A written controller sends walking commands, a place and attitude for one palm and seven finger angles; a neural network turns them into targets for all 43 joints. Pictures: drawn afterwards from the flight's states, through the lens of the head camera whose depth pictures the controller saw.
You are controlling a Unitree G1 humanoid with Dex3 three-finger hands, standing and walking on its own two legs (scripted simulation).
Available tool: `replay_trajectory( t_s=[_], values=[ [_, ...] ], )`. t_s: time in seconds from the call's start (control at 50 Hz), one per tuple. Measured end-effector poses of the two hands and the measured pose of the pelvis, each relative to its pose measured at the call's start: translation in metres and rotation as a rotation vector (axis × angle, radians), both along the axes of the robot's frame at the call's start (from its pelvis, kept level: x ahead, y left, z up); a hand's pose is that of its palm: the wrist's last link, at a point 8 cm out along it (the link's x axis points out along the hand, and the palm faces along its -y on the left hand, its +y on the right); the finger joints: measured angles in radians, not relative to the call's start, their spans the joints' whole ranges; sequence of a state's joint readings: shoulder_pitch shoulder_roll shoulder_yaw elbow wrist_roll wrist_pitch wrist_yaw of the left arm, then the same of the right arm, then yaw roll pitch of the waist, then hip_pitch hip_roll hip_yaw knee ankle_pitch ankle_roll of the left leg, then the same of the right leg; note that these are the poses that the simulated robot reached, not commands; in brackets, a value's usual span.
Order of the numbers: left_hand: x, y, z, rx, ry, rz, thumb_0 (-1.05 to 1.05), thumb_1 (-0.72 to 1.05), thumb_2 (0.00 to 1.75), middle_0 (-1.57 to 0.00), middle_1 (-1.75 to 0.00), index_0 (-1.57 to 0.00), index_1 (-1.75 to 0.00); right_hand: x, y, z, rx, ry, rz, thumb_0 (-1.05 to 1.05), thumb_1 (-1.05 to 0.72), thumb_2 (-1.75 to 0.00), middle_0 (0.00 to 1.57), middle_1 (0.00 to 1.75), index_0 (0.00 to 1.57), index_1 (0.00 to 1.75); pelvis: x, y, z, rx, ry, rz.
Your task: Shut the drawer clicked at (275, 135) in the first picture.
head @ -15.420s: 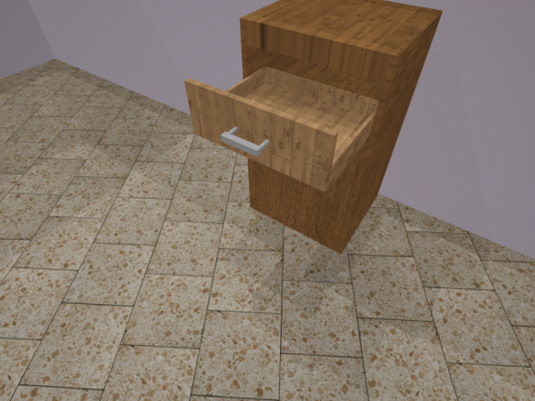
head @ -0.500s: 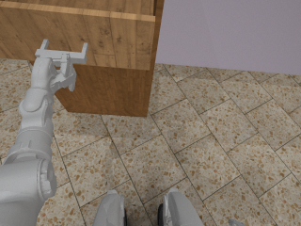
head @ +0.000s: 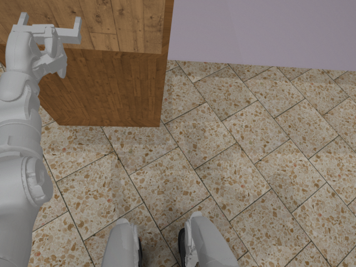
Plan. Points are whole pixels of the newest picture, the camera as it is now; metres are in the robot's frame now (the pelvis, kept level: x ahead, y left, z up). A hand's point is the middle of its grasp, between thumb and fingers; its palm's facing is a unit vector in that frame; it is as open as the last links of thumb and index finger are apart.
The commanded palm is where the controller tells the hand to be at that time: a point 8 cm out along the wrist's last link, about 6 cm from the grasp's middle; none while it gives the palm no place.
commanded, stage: push the drawer shut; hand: left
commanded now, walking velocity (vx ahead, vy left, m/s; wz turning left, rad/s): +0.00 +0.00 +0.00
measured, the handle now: (49, 27) +0.61 +0.22 +0.07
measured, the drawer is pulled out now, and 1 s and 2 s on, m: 0.07 0.00 0.00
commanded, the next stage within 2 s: pull the fist back off the drawer in 0.88 s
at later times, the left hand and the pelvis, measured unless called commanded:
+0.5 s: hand (65, 35) +0.59 +0.18 +0.07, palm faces -0.05 -1.00 -0.03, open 3.4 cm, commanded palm +0.60 +0.20 +0.07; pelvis +0.00 +0.01 -0.01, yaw -1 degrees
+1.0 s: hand (61, 26) +0.61 +0.19 +0.07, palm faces -0.05 -1.00 -0.05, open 3.4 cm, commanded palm +0.66 +0.17 +0.07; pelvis -0.01 +0.01 -0.03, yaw -1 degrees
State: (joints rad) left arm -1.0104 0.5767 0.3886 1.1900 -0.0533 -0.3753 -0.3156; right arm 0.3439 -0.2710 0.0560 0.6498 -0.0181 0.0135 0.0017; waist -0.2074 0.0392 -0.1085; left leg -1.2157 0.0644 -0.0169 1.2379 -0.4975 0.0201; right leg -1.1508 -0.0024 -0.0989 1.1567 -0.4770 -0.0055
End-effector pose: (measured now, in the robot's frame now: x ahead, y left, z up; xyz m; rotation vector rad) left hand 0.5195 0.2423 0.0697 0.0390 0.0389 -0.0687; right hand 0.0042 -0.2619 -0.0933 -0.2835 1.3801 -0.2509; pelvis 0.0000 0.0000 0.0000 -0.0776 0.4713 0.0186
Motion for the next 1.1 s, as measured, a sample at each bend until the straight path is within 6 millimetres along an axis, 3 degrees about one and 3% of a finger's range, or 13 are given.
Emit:
replay_trajectory(
  t_s=[0.66, 0.86, 1.1],
  values=[
    [0.07, -0.006, 0.004, -0.003, 0.008, 0.019, 0.08, 0.79, 0.92, -1.4, -1.6, -1.4, -1.6, -0.058, 0.021, 0.005, -0.01, 0.175, -0.077, 0.0, -0.91, -0.9, 0.21, 0.3, 0.2, 0.3, 0.0, 0.007, -0.014, -0.033, 0.093, -0.008],
    [0.074, 0.003, 0.004, 0.012, 0.013, 0.015, 0.07, 0.67, 0.93, -1.4, -1.6, -1.4, -1.6, -0.068, 0.025, 0.003, -0.017, 0.206, -0.071, 0.0, -0.91, -0.9, 0.21, 0.3, 0.2, 0.3, -0.005, 0.006, -0.021, -0.045, 0.111, 0.003],
    [0.074, 0.003, 0.005, 0.013, 0.01, 0.014, 0.09, 0.67, 0.94, -1.4, -1.6, -1.4, -1.6, -0.077, 0.027, 0.002, -0.046, 0.176, -0.059, 0.0, -0.91, -0.9, 0.21, 0.3, 0.2, 0.3, -0.016, 0.008, -0.027, -0.056, 0.121, 0.006]
  ],
)
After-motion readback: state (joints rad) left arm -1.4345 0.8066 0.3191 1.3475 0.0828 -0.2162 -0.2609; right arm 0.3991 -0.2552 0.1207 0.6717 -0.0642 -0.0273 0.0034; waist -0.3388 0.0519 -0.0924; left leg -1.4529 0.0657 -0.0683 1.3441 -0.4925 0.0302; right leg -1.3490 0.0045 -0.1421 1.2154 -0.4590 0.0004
